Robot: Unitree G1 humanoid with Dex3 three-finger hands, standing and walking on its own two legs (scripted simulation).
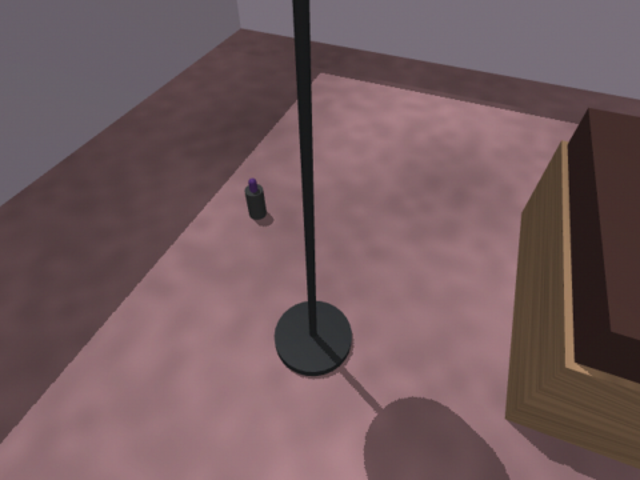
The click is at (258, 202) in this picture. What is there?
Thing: necked bottle
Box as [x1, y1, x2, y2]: [245, 178, 266, 219]
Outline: 251,178 248,181 249,184 245,188 245,195 250,216 252,218 259,219 262,218 266,213 262,187 257,184 253,178
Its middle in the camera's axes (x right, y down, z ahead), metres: -0.29 -0.17 +1.67
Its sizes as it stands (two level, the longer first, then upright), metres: 0.077 0.077 0.201
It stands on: the floor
